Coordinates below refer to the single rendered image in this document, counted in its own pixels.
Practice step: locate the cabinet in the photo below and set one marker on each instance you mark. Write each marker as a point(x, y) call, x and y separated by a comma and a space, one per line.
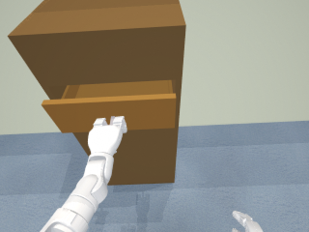
point(81, 42)

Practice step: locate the drawer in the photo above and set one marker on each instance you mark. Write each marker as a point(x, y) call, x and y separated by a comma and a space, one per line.
point(146, 105)

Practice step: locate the handle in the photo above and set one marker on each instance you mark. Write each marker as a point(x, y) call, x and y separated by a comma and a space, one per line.
point(111, 121)

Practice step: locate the left robot forearm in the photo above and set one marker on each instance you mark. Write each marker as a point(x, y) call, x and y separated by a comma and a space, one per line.
point(77, 211)

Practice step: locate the left robot hand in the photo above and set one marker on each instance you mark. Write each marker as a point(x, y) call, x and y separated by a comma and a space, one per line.
point(106, 138)

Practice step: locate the right robot hand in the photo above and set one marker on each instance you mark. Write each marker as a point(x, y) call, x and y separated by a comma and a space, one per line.
point(247, 222)

